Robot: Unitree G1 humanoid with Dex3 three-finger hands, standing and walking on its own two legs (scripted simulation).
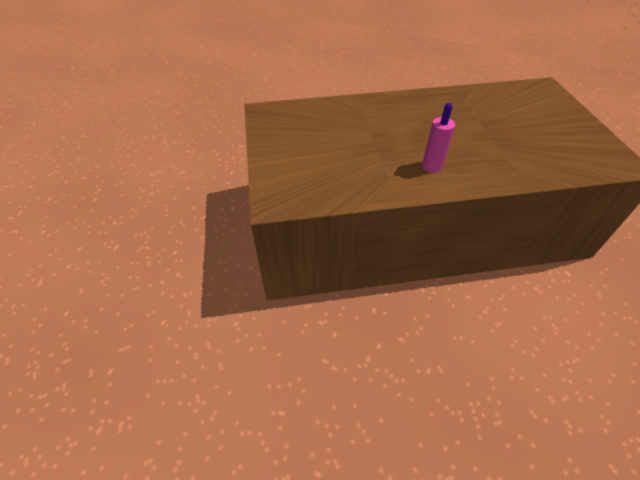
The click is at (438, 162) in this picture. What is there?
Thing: necked bottle
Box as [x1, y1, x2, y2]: [422, 103, 454, 172]
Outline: 450,103 447,103 445,105 442,116 435,118 432,123 422,163 423,168 428,171 439,171 442,167 454,127 454,122 448,118 451,110
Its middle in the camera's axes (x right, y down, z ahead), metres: +0.38 -0.33 +1.21
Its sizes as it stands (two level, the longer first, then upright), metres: 0.067 0.067 0.229
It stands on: a support 0.42 m high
